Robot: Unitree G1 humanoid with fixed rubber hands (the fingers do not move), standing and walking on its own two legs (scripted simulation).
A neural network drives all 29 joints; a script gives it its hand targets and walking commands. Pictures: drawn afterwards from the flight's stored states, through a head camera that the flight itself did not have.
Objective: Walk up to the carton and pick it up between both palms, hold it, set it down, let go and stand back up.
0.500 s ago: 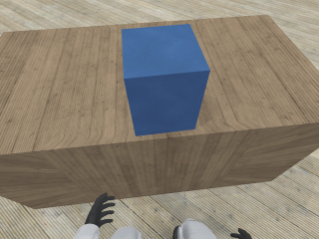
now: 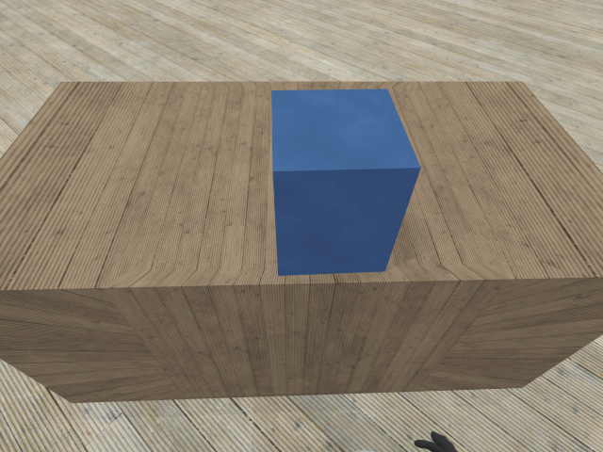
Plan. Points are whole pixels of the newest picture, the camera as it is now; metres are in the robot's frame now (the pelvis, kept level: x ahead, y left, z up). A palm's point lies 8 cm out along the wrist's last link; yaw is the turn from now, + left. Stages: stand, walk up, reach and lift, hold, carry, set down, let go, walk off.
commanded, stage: walk up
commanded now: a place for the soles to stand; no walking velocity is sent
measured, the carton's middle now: (330, 185) +0.53 -0.03 +0.03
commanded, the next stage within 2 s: none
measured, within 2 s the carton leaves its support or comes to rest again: neither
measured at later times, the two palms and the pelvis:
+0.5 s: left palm (212, 412) +0.19 +0.15 -0.12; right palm out of the picture +0.08 -0.31 -0.13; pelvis +0.06 -0.08 -0.02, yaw +4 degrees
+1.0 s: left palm out of the picture +0.09 +0.14 -0.10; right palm (464, 357) +0.29 -0.26 -0.12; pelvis +0.07 -0.11 -0.01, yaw +19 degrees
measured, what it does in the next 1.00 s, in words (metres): steps to the right, turning left: right foot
